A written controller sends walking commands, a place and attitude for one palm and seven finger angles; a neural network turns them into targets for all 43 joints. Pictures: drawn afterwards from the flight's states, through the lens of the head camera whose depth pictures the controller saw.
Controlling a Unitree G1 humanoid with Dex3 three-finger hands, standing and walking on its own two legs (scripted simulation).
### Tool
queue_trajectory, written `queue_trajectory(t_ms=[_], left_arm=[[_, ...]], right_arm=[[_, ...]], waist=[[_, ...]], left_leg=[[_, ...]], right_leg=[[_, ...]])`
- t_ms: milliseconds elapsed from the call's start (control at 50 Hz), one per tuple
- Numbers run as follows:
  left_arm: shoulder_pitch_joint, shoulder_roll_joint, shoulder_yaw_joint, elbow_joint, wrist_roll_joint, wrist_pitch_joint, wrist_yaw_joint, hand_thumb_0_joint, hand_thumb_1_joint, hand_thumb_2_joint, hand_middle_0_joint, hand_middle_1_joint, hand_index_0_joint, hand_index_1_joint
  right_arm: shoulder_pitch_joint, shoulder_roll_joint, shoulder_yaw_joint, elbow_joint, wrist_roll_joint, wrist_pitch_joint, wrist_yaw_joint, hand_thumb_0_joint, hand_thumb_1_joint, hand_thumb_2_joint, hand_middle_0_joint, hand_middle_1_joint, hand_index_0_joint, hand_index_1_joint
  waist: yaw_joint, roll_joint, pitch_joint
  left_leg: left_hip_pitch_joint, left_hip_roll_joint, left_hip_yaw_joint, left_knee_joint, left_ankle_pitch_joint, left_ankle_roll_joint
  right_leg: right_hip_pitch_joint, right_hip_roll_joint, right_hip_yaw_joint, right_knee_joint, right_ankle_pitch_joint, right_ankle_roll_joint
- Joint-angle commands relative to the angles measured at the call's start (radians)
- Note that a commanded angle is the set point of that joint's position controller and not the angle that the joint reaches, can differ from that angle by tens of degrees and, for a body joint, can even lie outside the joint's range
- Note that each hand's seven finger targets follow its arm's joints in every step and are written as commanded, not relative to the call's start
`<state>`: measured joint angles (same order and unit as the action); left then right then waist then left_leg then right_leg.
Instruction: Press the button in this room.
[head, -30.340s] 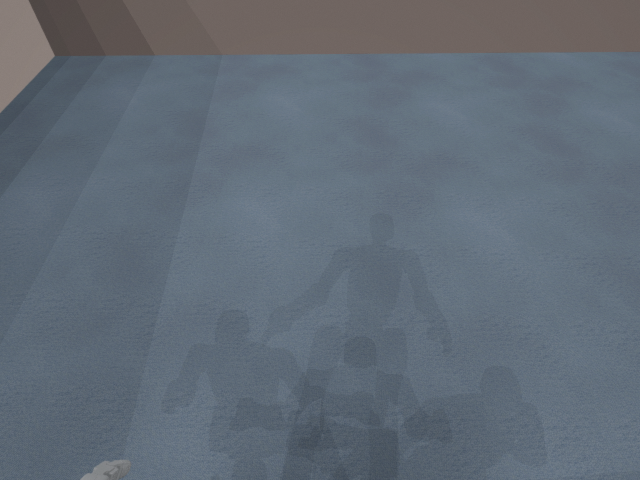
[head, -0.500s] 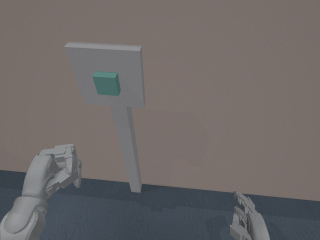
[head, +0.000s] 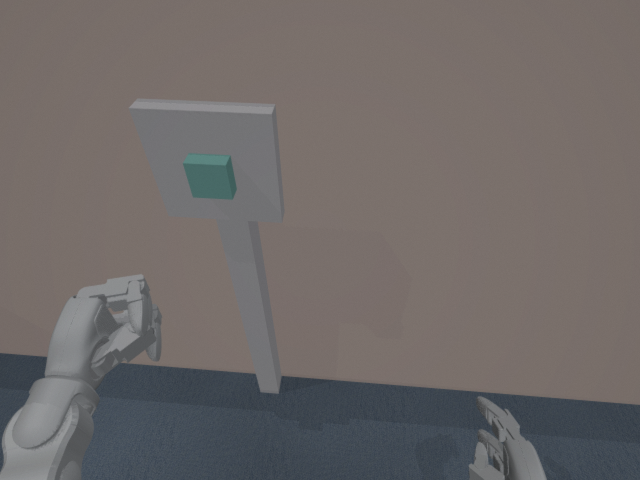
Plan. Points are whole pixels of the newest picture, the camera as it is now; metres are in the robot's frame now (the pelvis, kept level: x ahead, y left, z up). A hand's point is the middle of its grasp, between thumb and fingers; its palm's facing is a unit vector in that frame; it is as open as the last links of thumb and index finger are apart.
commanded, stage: aim a knuckle at the button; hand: left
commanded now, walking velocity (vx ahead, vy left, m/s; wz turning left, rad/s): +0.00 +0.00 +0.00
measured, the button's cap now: (211, 175) +0.51 +0.22 +0.13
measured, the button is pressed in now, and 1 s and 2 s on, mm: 0 0 0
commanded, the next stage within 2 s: none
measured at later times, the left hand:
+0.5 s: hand (176, 293) +0.29 +0.20 +0.11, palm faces +0.04 -1.00 -0.04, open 3.1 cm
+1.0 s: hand (198, 260) +0.35 +0.20 +0.10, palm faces +0.02 -1.00 -0.01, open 3.1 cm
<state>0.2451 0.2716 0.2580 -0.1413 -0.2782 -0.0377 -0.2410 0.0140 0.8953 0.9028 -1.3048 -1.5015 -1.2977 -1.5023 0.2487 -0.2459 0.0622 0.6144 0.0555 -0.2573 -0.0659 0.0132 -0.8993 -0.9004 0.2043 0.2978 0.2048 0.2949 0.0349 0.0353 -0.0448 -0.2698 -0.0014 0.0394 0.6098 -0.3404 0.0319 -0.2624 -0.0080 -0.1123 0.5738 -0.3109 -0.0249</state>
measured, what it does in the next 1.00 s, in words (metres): stands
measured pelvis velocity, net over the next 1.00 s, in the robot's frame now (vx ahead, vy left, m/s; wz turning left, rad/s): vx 0.00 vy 0.00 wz -0.02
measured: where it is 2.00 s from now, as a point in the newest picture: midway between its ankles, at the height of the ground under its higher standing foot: outside the picture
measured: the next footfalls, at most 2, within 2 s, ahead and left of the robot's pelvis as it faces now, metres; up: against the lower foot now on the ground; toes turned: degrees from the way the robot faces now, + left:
none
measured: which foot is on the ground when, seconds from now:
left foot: down 0.00-1.00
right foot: down 0.00-1.00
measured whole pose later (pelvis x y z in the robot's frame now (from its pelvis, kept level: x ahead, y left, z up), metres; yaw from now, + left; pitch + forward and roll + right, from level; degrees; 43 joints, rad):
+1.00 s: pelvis +0.00 +0.00 +0.00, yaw -1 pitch +4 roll +0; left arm -0.27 0.31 0.28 0.46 -0.24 -0.14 -0.26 0.01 0.90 0.90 -1.31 -1.50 -1.30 -1.50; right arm 0.25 -0.25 0.05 0.65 0.06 -0.18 -0.08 0.01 -0.90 -0.90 0.20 0.30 0.21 0.29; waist -0.01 0.02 -0.03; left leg -0.35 0.00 0.06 0.62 -0.33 0.03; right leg -0.36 -0.01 -0.09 0.61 -0.31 -0.03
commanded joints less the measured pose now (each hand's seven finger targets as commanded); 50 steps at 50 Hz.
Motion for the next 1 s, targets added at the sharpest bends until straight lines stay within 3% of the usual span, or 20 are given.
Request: queue_trajectory(t_ms=[0, 40, 60, 80, 120, 180, 220, 240, 320, 340, 440, 460, 520, 560, 640, 680, 720, 800, 900, 980], left_arm=[[-0.157, 0.167, 0.069, -0.19, -0.02, -0.042, -0.014, 0.0, 0.9, 0.9, -1.3, -1.5, -1.3, -1.5], [-0.161, 0.183, 0.093, -0.194, -0.031, -0.045, -0.015, 0.0, 0.9, 0.9, -1.3, -1.5, -1.3, -1.5], [-0.163, 0.186, 0.104, -0.203, -0.034, -0.051, -0.016, 0.0, 0.9, 0.9, -1.3, -1.5, -1.3, -1.5], [-0.172, 0.185, 0.108, -0.202, -0.04, -0.058, -0.013, 0.0, 0.9, 0.9, -1.3, -1.5, -1.3, -1.5], [-0.225, 0.183, 0.107, -0.183, -0.039, -0.077, -0.007, 0.0, 0.9, 0.9, -1.3, -1.5, -1.3, -1.5], [-0.321, 0.198, 0.107, -0.081, -0.037, -0.085, -0.007, 0.0, 0.9, 0.9, -1.3, -1.5, -1.3, -1.5], [-0.383, 0.197, 0.084, -0.041, -0.029, -0.092, -0.018, 0.0, 0.9, 0.9, -1.3, -1.5, -1.3, -1.5], [-0.402, 0.203, 0.083, -0.018, -0.028, -0.09, -0.025, 0.0, 0.9, 0.9, -1.3, -1.5, -1.3, -1.5], [-0.517, 0.226, 0.079, 0.051, -0.024, -0.097, -0.046, 0.0, 0.9, 0.9, -1.3, -1.5, -1.3, -1.5], [-0.543, 0.23, 0.079, 0.08, -0.027, -0.098, -0.048, 0.0, 0.9, 0.9, -1.3, -1.5, -1.3, -1.5], [-0.554, 0.306, 0.175, 0.198, -0.032, -0.111, -0.044, 0.0, 0.9, 0.9, -1.3, -1.5, -1.3, -1.5], [-0.562, 0.273, 0.146, 0.196, -0.027, -0.113, -0.046, 0.0, 0.9, 0.9, -1.3, -1.5, -1.3, -1.5], [-0.554, 0.26, 0.138, 0.215, -0.018, -0.116, -0.039, 0.0, 0.9, 0.9, -1.3, -1.5, -1.3, -1.5], [-0.542, 0.27, 0.149, 0.243, -0.016, -0.113, -0.038, 0.0, 0.9, 0.9, -1.3, -1.5, -1.3, -1.5], [-0.601, 0.262, 0.133, 0.247, -0.013, -0.125, -0.037, 0.0, 0.9, 0.9, -1.3, -1.5, -1.3, -1.5], [-0.658, 0.276, 0.137, 0.235, -0.005, -0.138, -0.032, 0.0, 0.9, 0.9, -1.3, -1.5, -1.3, -1.5], [-0.722, 0.248, 0.102, 0.224, 0.003, -0.154, -0.023, 0.0, 0.9, 0.9, -1.3, -1.5, -1.3, -1.5], [-0.758, 0.261, 0.108, 0.261, 0.012, -0.178, -0.012, 0.0, 0.9, 0.9, -1.3, -1.5, -1.3, -1.5], [-0.825, 0.236, 0.08, 0.391, 0.017, -0.166, -0.012, 0.0, 0.9, 0.9, -1.3, -1.5, -1.3, -1.5], [-0.842, 0.239, 0.079, 0.422, 0.033, -0.165, 0.0, 0.0, 0.9, 0.9, -1.3, -1.5, -1.3, -1.5]], right_arm=[[-0.118, -0.121, -0.052, -0.164, 0.001, -0.058, -0.02, 0.0, -0.9, -0.9, 0.2, 0.3, 0.2, 0.3], [-0.125, -0.122, -0.05, -0.161, -0.002, -0.06, -0.021, 0.0, -0.9, -0.9, 0.2, 0.3, 0.2, 0.3], [-0.127, -0.118, -0.051, -0.165, -0.002, -0.061, -0.021, 0.0, -0.9, -0.9, 0.2, 0.3, 0.2, 0.3], [-0.128, -0.115, -0.048, -0.162, -0.002, -0.064, -0.021, 0.0, -0.9, -0.9, 0.2, 0.3, 0.2, 0.3], [-0.128, -0.114, -0.048, -0.148, -0.002, -0.066, -0.023, 0.0, -0.9, -0.9, 0.2, 0.3, 0.2, 0.3], [-0.122, -0.121, -0.048, -0.12, 0.001, -0.062, -0.031, 0.0, -0.9, -0.9, 0.2, 0.3, 0.2, 0.3], [-0.127, -0.123, -0.047, -0.116, 0.004, -0.063, -0.036, 0.0, -0.9, -0.9, 0.2, 0.3, 0.2, 0.3], [-0.129, -0.126, -0.047, -0.116, 0.005, -0.062, -0.038, 0.0, -0.9, -0.9, 0.2, 0.3, 0.2, 0.3], [-0.129, -0.127, -0.046, -0.118, 0.008, -0.062, -0.049, 0.0, -0.9, -0.9, 0.2, 0.3, 0.2, 0.3], [-0.128, -0.13, -0.045, -0.115, 0.009, -0.059, -0.05, 0.0, -0.9, -0.9, 0.2, 0.3, 0.2, 0.3], [-0.114, -0.135, -0.052, -0.113, 0.003, -0.045, -0.044, 0.0, -0.9, -0.9, 0.2, 0.3, 0.2, 0.3], [-0.115, -0.13, -0.05, -0.12, 0.003, -0.044, -0.039, 0.0, -0.9, -0.9, 0.2, 0.3, 0.2, 0.3], [-0.096, -0.131, -0.055, -0.125, 0.002, -0.038, -0.029, 0.0, -0.9, -0.9, 0.2, 0.3, 0.2, 0.3], [-0.082, -0.139, -0.062, -0.127, 0.002, -0.03, -0.026, 0.0, -0.9, -0.9, 0.2, 0.3, 0.2, 0.3], [-0.067, -0.143, -0.067, -0.125, 0.002, -0.015, -0.024, 0.0, -0.9, -0.9, 0.2, 0.3, 0.2, 0.3], [-0.061, -0.142, -0.071, -0.12, 0.003, -0.008, -0.027, 0.0, -0.9, -0.9, 0.2, 0.3, 0.2, 0.3], [-0.06, -0.137, -0.066, -0.119, 0.003, -0.006, -0.027, 0.0, -0.9, -0.9, 0.2, 0.3, 0.2, 0.3], [-0.042, -0.141, -0.071, -0.105, -0.002, 0.003, -0.031, 0.0, -0.9, -0.9, 0.2, 0.3, 0.2, 0.3], [-0.027, -0.146, -0.071, -0.087, 0.002, 0.029, -0.031, 0.0, -0.9, -0.9, 0.2, 0.3, 0.2, 0.3], [-0.017, -0.147, -0.072, -0.099, -0.002, 0.051, -0.022, 0.0, -0.9, -0.9, 0.2, 0.3, 0.2, 0.3]], waist=[[-0.003, 0.005, -0.089], [0.002, -0.029, -0.101], [0.005, -0.014, -0.125], [0.005, -0.028, -0.117], [-0.004, 0.012, -0.098], [-0.027, -0.014, -0.033], [-0.033, 0.024, -0.03], [-0.034, 0.01, -0.034], [-0.036, 0.023, -0.101], [-0.039, -0.016, -0.106], [-0.008, -0.044, -0.177], [-0.008, -0.006, -0.188], [-0.003, 0.043, -0.193], [-0.006, -0.032, -0.189], [-0.023, -0.053, -0.184], [-0.032, -0.005, -0.19], [-0.043, 0.037, -0.191], [-0.046, 0.018, -0.241], [-0.061, -0.02, -0.204], [-0.049, -0.006, -0.244]], left_leg=[[0.029, 0.009, -0.075, -0.115, 0.194, -0.01], [0.019, 0.007, -0.074, -0.111, 0.2, -0.006], [0.029, 0.005, -0.067, -0.107, 0.215, -0.005], [0.027, 0.005, -0.069, -0.109, 0.212, -0.006], [0.029, 0.002, -0.064, -0.105, 0.203, -0.008], [-0.004, 0.003, -0.065, -0.104, 0.128, -0.004], [0.0, -0.001, -0.065, -0.102, 0.106, -0.003], [-0.013, 0.0, -0.063, -0.096, 0.099, -0.002], [-0.005, -0.004, -0.061, -0.09, 0.09, -0.001], [-0.018, -0.001, -0.064, -0.087, 0.093, 0.0], [-0.05, -0.005, -0.048, -0.068, 0.167, -0.002], [-0.036, -0.007, -0.043, -0.073, 0.192, -0.002], [-0.013, -0.007, -0.037, -0.075, 0.249, -0.007], [-0.029, -0.002, -0.035, -0.07, 0.269, -0.002], [-0.029, -0.002, -0.03, -0.067, 0.266, 0.0], [-0.012, -0.002, -0.028, -0.068, 0.262, -0.001], [0.012, -0.002, -0.037, -0.071, 0.256, -0.003], [0.029, 0.002, -0.04, -0.066, 0.277, -0.003], [0.01, 0.005, -0.049, -0.067, 0.254, -0.006], [0.015, 0.006, -0.049, -0.06, 0.305, -0.008]], right_leg=[[0.018, 0.007, 0.046, -0.091, 0.16, 0.004], [0.039, 0.008, 0.055, -0.095, 0.164, 0.005], [0.048, 0.004, 0.061, -0.094, 0.183, 0.007], [0.043, 0.005, 0.057, -0.095, 0.18, 0.008], [0.026, 0.005, 0.06, -0.095, 0.171, 0.008], [-0.018, 0.002, 0.079, -0.122, 0.076, 0.013], [-0.027, -0.002, 0.089, -0.127, 0.047, 0.011], [-0.023, -0.004, 0.103, -0.131, 0.032, 0.011], [0.0, -0.014, 0.117, -0.129, 0.016, 0.014], [0.008, -0.012, 0.123, -0.128, 0.013, 0.015], [0.083, -0.025, 0.147, -0.1, 0.129, 0.02], [0.084, -0.026, 0.136, -0.087, 0.179, 0.017], [0.073, -0.015, 0.107, -0.061, 0.276, 0.009], [0.075, -0.013, 0.107, -0.055, 0.318, 0.015], [0.057, -0.011, 0.106, -0.054, 0.322, 0.018], [0.041, -0.009, 0.108, -0.053, 0.311, 0.016], [0.014, -0.004, 0.097, -0.05, 0.283, 0.008], [0.027, -0.002, 0.096, -0.04, 0.302, 0.006], [-0.015, 0.0, 0.084, -0.039, 0.277, 0.003], [-0.005, -0.001, 0.081, -0.021, 0.322, 0.0]])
